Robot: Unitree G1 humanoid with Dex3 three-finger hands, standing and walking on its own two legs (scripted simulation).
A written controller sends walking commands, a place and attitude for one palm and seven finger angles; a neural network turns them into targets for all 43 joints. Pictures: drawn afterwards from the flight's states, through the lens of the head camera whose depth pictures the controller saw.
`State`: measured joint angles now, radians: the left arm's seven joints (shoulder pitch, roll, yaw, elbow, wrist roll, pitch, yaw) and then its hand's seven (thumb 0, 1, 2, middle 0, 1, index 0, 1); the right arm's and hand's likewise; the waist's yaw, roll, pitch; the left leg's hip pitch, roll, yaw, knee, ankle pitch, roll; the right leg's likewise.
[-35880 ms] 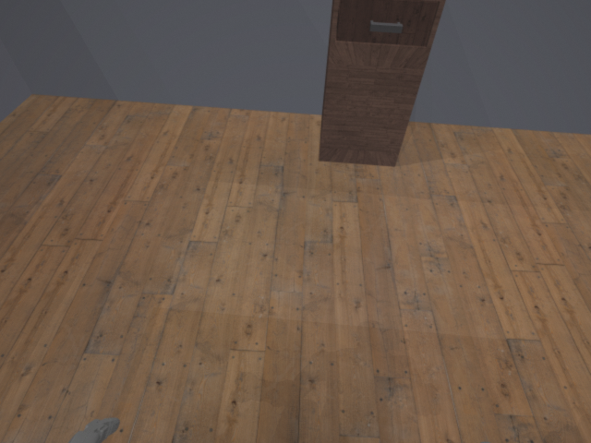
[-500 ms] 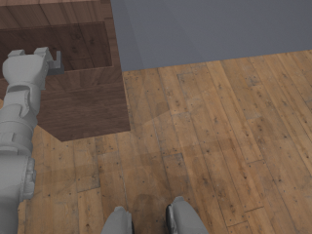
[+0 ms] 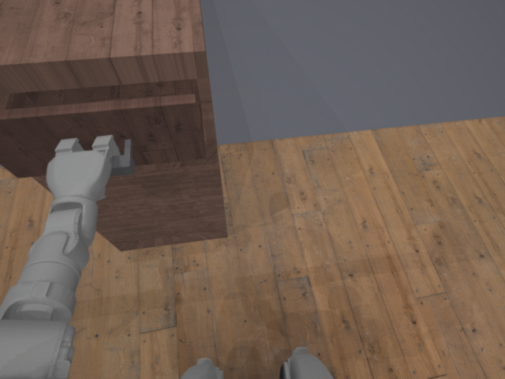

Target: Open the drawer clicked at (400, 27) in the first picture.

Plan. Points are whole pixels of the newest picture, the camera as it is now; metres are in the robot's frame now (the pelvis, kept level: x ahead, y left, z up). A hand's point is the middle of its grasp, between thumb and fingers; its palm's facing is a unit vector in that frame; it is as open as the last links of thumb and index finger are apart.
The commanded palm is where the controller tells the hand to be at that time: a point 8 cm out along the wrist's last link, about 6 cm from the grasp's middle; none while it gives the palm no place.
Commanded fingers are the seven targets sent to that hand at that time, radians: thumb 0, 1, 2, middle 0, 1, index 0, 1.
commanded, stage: pull the drawer open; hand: left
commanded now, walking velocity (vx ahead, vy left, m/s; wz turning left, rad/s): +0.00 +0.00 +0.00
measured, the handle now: (96, 157) +0.47 +0.27 +0.00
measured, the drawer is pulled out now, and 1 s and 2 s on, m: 0.05 0.18 0.30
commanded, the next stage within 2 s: none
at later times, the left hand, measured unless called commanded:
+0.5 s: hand (92, 226) +0.36 +0.26 -0.02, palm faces -0.04 -0.01 -1.00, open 5.8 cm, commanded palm +0.32 +0.26 +0.03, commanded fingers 0.00 0.90 0.90 -0.40 -1.35 -0.40 -1.35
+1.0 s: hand (88, 264) +0.30 +0.25 -0.02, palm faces -0.02 -0.01 -1.00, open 5.8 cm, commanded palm +0.26 +0.25 +0.03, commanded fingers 0.00 0.90 0.90 -0.40 -1.35 -0.40 -1.35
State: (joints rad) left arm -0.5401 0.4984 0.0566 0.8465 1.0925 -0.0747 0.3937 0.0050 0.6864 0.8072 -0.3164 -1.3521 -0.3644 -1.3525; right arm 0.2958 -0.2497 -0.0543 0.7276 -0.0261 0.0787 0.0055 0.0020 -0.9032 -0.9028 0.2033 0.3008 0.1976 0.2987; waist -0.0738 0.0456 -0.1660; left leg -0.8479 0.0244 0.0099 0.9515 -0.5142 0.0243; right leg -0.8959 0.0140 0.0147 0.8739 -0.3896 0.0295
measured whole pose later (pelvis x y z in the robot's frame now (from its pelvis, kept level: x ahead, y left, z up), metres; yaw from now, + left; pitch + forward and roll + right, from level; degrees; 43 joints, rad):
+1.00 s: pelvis -0.02 -0.02 +0.01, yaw +1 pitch +16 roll +0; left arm -0.14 0.40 0.01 0.55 1.09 -0.03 0.48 0.00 0.67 0.83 -0.34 -1.35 -0.39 -1.35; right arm 0.17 -0.24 -0.05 0.71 -0.02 0.03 -0.04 0.01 -0.90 -0.90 0.20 0.30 0.20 0.30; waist -0.01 0.03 -0.14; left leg -0.71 0.02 0.01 0.91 -0.48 0.00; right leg -0.78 0.01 0.01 0.88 -0.38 0.00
